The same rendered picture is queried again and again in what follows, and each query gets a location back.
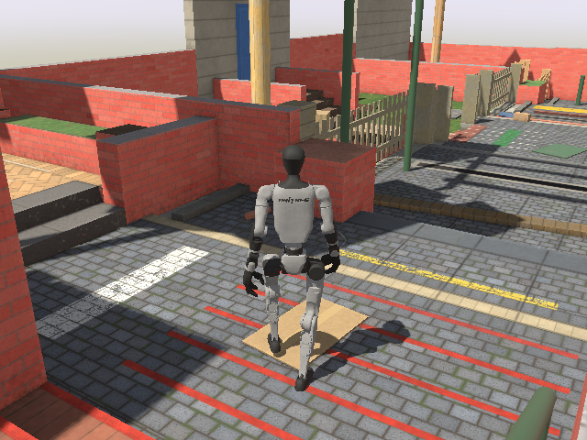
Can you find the robot thigh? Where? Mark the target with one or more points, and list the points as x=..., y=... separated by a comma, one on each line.
x=315, y=275
x=272, y=266

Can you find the robot right hand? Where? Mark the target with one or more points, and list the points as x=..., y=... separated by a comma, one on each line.
x=327, y=259

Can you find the left robot thigh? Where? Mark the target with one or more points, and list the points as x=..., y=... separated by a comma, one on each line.
x=272, y=266

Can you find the robot right upper arm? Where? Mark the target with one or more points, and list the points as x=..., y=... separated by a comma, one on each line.
x=325, y=207

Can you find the robot left upper arm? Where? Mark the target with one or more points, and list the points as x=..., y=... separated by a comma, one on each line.
x=261, y=209

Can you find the right robot thigh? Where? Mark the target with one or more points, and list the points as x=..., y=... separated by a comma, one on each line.
x=315, y=275

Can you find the robot left forearm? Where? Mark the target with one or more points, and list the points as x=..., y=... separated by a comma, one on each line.
x=255, y=243

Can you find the robot left hand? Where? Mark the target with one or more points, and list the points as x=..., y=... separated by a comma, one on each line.
x=248, y=283

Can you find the robot right forearm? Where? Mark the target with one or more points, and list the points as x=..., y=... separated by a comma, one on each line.
x=332, y=242

